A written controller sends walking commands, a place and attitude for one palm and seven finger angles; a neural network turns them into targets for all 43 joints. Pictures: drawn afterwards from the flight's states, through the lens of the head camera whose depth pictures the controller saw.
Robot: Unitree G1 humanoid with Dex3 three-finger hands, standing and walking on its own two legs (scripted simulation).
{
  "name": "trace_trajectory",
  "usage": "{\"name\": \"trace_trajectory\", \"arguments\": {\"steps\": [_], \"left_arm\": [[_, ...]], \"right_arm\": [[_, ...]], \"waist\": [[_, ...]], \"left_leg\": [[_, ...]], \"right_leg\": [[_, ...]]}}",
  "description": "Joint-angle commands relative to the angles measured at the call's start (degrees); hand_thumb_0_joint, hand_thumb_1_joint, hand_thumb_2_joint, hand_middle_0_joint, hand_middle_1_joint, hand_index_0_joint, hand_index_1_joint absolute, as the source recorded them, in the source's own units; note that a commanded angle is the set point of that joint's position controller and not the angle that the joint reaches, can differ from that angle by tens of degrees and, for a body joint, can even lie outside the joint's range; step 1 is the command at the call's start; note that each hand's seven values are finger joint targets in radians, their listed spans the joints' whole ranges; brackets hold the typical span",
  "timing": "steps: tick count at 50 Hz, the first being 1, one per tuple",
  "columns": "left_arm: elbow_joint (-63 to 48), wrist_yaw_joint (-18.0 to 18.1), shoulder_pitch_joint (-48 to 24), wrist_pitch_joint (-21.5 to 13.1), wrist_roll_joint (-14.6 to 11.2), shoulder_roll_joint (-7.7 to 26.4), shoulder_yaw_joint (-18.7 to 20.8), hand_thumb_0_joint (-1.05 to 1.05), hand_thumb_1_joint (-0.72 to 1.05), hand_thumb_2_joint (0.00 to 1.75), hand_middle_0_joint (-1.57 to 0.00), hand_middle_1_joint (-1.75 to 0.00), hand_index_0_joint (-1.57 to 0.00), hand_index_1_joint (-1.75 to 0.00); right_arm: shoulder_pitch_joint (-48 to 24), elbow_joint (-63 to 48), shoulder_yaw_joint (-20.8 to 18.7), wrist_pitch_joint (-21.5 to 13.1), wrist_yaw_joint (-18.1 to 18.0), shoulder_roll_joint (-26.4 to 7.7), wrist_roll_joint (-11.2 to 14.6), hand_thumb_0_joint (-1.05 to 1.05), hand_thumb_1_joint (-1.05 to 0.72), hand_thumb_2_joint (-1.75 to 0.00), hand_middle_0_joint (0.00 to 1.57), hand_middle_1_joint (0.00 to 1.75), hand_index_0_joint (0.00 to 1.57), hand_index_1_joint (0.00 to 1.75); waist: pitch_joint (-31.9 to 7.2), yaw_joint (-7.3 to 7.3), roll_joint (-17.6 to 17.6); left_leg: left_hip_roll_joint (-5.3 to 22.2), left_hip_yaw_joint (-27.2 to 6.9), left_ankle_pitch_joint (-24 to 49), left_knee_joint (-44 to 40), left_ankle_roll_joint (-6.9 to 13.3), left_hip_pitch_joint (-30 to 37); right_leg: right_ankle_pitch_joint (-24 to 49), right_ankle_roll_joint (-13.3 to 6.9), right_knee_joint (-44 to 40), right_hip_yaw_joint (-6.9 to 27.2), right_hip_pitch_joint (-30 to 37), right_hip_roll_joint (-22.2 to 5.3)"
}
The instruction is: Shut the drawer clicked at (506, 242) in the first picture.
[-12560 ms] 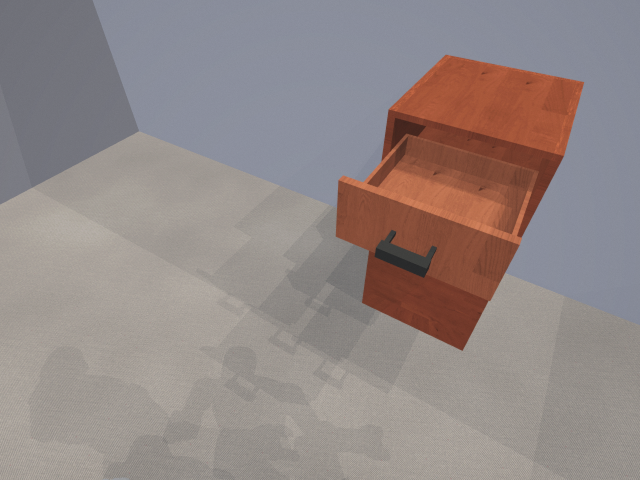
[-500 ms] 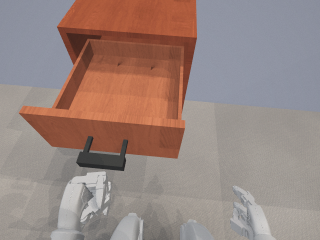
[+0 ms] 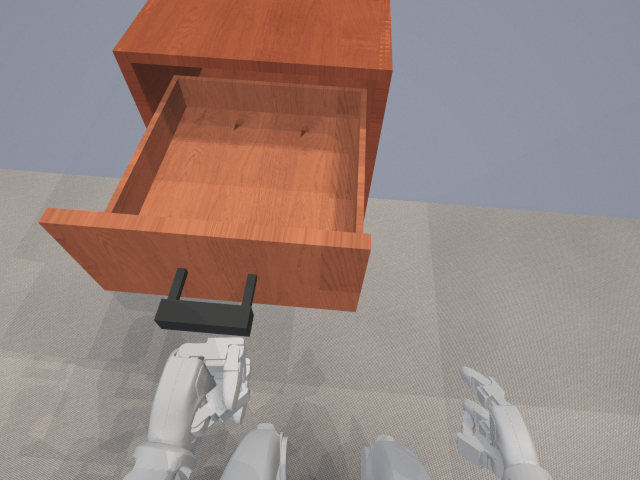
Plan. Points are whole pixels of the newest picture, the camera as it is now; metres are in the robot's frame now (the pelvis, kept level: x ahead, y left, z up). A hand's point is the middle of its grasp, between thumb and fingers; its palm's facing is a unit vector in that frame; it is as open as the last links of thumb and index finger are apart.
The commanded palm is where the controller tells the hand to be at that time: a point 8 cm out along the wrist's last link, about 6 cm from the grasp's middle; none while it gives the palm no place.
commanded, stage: push the drawer shut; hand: left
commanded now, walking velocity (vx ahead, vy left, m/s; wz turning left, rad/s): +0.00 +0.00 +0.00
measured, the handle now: (210, 298) +0.32 +0.14 +0.05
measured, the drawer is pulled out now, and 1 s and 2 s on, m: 0.29 0.20 0.07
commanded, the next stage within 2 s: none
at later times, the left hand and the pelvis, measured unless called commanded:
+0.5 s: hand (244, 346) +0.27 +0.10 +0.04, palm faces -0.11 -0.99 -0.05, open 3.0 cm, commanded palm +0.27 +0.15 +0.05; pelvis -0.01 +0.00 +0.00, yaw +1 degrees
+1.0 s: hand (251, 296) +0.33 +0.10 +0.04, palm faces -0.12 -0.99 -0.05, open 3.1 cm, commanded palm +0.33 +0.15 +0.05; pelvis -0.01 +0.01 +0.01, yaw +0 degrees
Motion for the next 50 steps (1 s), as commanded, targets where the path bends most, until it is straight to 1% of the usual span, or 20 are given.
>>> {"name": "trace_trajectory", "arguments": {"steps": [1,2,5,8,10,14,18,19,24,26,27,30,32,36,39,43,46,47,49,50], "left_arm": [[-10.8,2.1,-7.3,-3.3,-1.0,3.1,5.0,0.00,0.90,0.90,-1.40,-1.60,-1.40,-1.60],[-11.0,2.9,-9.2,-3.5,-1.0,4.5,6.5,0.00,0.90,0.90,-1.40,-1.60,-1.40,-1.60],[-11.0,3.4,-10.0,-3.4,-1.5,2.7,5.2,0.00,0.90,0.90,-1.40,-1.60,-1.40,-1.60],[-9.0,3.1,-13.5,-2.6,-2.0,1.8,3.8,0.00,0.90,0.90,-1.40,-1.60,-1.40,-1.60],[-9.0,3.0,-17.4,-2.9,-2.0,2.5,4.1,0.00,0.90,0.90,-1.40,-1.60,-1.40,-1.60],[-5.7,2.5,-20.6,-3.7,-2.4,3.2,5.0,0.00,0.90,0.90,-1.40,-1.60,-1.40,-1.60],[-3.4,2.0,-27.4,-4.2,-2.4,3.0,4.6,0.00,0.90,0.90,-1.40,-1.60,-1.40,-1.60],[-2.8,2.1,-27.2,-4.2,-2.5,3.8,5.7,0.00,0.90,0.90,-1.40,-1.60,-1.40,-1.60],[0.9,2.2,-34.4,-2.7,-2.8,4.0,5.9,0.00,0.90,0.90,-1.40,-1.60,-1.40,-1.60],[1.1,2.2,-36.7,-2.3,-2.8,3.8,5.7,0.00,0.90,0.90,-1.40,-1.60,-1.40,-1.60],[2.2,2.3,-37.0,-1.9,-2.8,4.7,6.6,0.00,0.90,0.90,-1.40,-1.60,-1.40,-1.60],[4.5,2.3,-39.0,-1.4,-3.4,3.5,6.6,0.00,0.90,0.90,-1.40,-1.60,-1.40,-1.60],[7.4,2.4,-39.6,-1.2,-3.6,5.0,8.5,0.00,0.90,0.90,-1.40,-1.60,-1.40,-1.60],[9.5,2.3,-45.4,-1.8,-3.7,3.9,7.9,0.00,0.90,0.90,-1.40,-1.60,-1.40,-1.60],[12.3,2.8,-47.2,-2.4,-3.7,4.9,9.8,0.00,0.90,0.90,-1.40,-1.60,-1.40,-1.60],[13.2,3.1,-49.7,-3.3,-3.4,4.1,9.2,0.00,0.90,0.90,-1.40,-1.60,-1.40,-1.60],[15.6,3.2,-52.1,-3.5,-3.4,3.8,9.3,0.00,0.90,0.90,-1.40,-1.60,-1.40,-1.60],[16.3,3.4,-53.2,-3.7,-3.1,5.1,10.1,0.00,0.90,0.90,-1.40,-1.60,-1.40,-1.60],[17.6,3.6,-56.1,-4.1,-2.9,4.7,10.0,0.00,0.90,0.90,-1.40,-1.60,-1.40,-1.60],[17.6,3.6,-57.0,-4.3,-2.8,3.8,9.1,0.00,0.90,0.90,-1.40,-1.60,-1.40,-1.60]], "right_arm": [[-2.0,-8.6,-3.5,-2.7,-1.0,-6.8,0.0,0.00,-0.90,-0.90,0.20,0.30,0.20,0.30],[-1.9,-8.1,-3.4,-2.6,-1.1,-6.9,-0.1,0.00,-0.90,-0.90,0.20,0.30,0.20,0.30],[-1.7,-7.8,-3.3,-2.8,-0.7,-6.8,-0.1,0.00,-0.90,-0.90,0.20,0.30,0.20,0.30],[-1.4,-6.8,-3.2,-2.7,-0.7,-7.2,0.0,0.00,-0.90,-0.90,0.20,0.30,0.20,0.30],[-1.4,-5.8,-3.2,-2.9,-0.9,-7.6,-0.1,0.00,-0.90,-0.90,0.20,0.30,0.20,0.30],[-1.5,-4.4,-3.3,-3.2,-1.1,-7.8,-0.1,0.00,-0.90,-0.90,0.20,0.30,0.20,0.30],[-1.7,-3.0,-3.3,-3.5,-1.3,-8.0,-0.1,0.00,-0.90,-0.90,0.20,0.30,0.20,0.30],[-1.6,-2.9,-3.4,-3.5,-1.3,-8.2,0.0,0.00,-0.90,-0.90,0.20,0.30,0.20,0.30],[-2.0,-1.9,-3.2,-3.0,-1.4,-8.5,0.3,0.00,-0.90,-0.90,0.20,0.30,0.20,0.30],[-2.0,-1.6,-3.2,-3.0,-1.3,-8.5,0.3,0.00,-0.90,-0.90,0.20,0.30,0.20,0.30],[-1.9,-1.5,-3.2,-2.8,-1.4,-8.8,0.3,0.00,-0.90,-0.90,0.20,0.30,0.20,0.30],[-2.0,-1.0,-3.2,-2.6,-1.3,-8.6,0.3,0.00,-0.90,-0.90,0.20,0.30,0.20,0.30],[-1.9,-0.6,-3.2,-2.2,-1.3,-8.8,0.3,0.00,-0.90,-0.90,0.20,0.30,0.20,0.30],[-2.1,0.2,-3.1,-1.9,-1.0,-8.7,0.4,0.00,-0.90,-0.90,0.20,0.30,0.20,0.30],[-1.6,0.7,-3.3,-1.5,-0.9,-9.0,0.2,0.00,-0.90,-0.90,0.20,0.30,0.20,0.30],[-0.8,1.3,-3.6,-1.2,-0.4,-9.2,0.0,0.00,-0.90,-0.90,0.20,0.30,0.20,0.30],[-0.7,1.7,-3.7,-0.7,-0.3,-9.2,0.0,0.00,-0.90,-0.90,0.20,0.30,0.20,0.30],[-0.3,2.0,-3.6,-0.6,-0.4,-9.5,0.1,0.00,-0.90,-0.90,0.20,0.30,0.20,0.30],[-0.2,2.4,-3.7,-0.2,-0.4,-9.6,0.0,0.00,-0.90,-0.90,0.20,0.30,0.20,0.30],[-0.4,2.5,-3.8,-0.2,-0.4,-9.5,0.1,0.00,-0.90,-0.90,0.20,0.30,0.20,0.30]], "waist": [[-11.5,-1.17,-1.8],[-12.5,-0.96,-0.8],[-15.3,-0.40,1.7],[-13.4,-2.38,-0.4],[-13.5,-2.67,0.1],[-13.0,-3.29,-2.0],[-13.2,-3.73,-1.0],[-13.7,-3.15,-0.7],[-13.9,-3.63,-0.8],[-15.2,-3.38,0.9],[-15.7,-3.31,0.0],[-16.2,-3.26,-0.9],[-15.7,-3.22,-2.9],[-14.5,-3.45,0.0],[-14.8,-3.22,-1.3],[-17.7,-3.12,0.6],[-16.9,-3.73,-1.5],[-16.4,-3.82,-1.6],[-16.3,-4.09,-1.7],[-16.7,-4.22,-0.1]], "left_leg": [[-0.8,-3.2,9.5,-10.3,0.0,9.9],[-0.7,-3.1,10.5,-10.3,0.0,10.4],[-0.9,-3.0,14.0,-11.0,-0.2,13.3],[-0.6,-3.2,13.1,-10.9,0.0,12.8],[-0.6,-3.4,12.4,-10.8,0.0,12.4],[-0.6,-3.1,11.4,-10.2,0.2,11.2],[-0.7,-3.2,10.2,-10.1,0.3,11.4],[-0.7,-3.1,10.5,-10.3,0.2,11.6],[-0.7,-3.4,8.6,-11.3,0.3,12.1],[-0.8,-3.5,9.5,-11.7,0.3,13.5],[-0.8,-3.4,9.9,-11.7,0.4,13.3],[-0.9,-3.5,10.5,-12.3,0.3,14.0],[-0.8,-3.2,10.3,-12.2,0.4,12.6],[-0.8,-3.5,9.2,-13.2,0.0,13.9],[-0.8,-3.7,9.8,-13.6,0.0,14.1],[-0.5,-4.2,12.8,-13.8,-0.3,17.4],[-0.6,-3.8,11.7,-13.6,-0.2,16.2],[-0.6,-4.0,11.6,-13.7,-0.1,15.7],[-0.5,-4.4,10.8,-14.0,-0.2,16.2],[-0.6,-4.2,10.4,-13.9,-0.3,16.8]], "right_leg": [[8.4,0.4,-12.3,4.5,6.4,0.5],[9.3,0.2,-12.1,4.5,6.8,0.6],[13.3,0.1,-11.9,4.3,8.5,0.4],[13.2,0.6,-13.1,4.3,8.1,0.5],[12.2,0.5,-13.0,4.4,7.7,0.4],[11.5,0.7,-13.8,4.9,7.8,0.3],[9.6,0.6,-14.0,5.1,6.8,0.2],[9.7,0.5,-14.0,5.1,7.2,0.1],[7.9,0.7,-14.9,5.1,7.0,0.1],[8.8,0.6,-14.8,5.1,7.4,0.0],[9.1,0.6,-14.8,4.9,7.8,0.0],[10.0,0.8,-15.2,4.9,8.7,0.0],[9.7,0.9,-15.6,5.2,9.5,0.1],[8.9,0.7,-15.6,4.8,7.7,0.0],[9.4,0.6,-15.3,4.6,7.8,0.2],[12.1,0.5,-14.3,3.9,7.0,0.2],[11.6,0.8,-14.9,4.3,7.6,0.2],[11.4,0.6,-14.7,4.2,7.2,0.3],[10.8,0.7,-14.4,4.0,6.2,0.3],[10.5,0.7,-14.6,4.2,5.6,0.2]]}}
